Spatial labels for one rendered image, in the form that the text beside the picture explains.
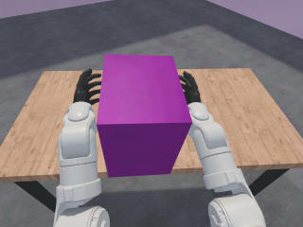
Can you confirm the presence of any robot left forearm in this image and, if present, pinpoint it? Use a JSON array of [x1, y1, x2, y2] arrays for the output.
[[53, 101, 101, 227]]

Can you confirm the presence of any table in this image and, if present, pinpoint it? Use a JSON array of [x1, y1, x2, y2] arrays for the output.
[[0, 68, 303, 213]]

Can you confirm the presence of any left robot upper arm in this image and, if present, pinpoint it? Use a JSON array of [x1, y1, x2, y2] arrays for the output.
[[55, 205, 110, 227]]

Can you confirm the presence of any right robot upper arm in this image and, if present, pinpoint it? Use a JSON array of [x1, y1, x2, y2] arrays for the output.
[[208, 192, 266, 227]]

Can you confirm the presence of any carton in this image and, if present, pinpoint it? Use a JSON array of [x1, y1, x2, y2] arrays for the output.
[[97, 54, 193, 178]]

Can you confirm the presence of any right robot hand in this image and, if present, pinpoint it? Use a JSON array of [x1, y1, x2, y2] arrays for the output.
[[179, 71, 202, 105]]

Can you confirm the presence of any left robot hand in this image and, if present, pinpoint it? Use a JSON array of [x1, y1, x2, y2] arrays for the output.
[[73, 68, 101, 105]]

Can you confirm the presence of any robot right forearm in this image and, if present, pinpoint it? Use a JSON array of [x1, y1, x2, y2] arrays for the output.
[[187, 102, 266, 225]]

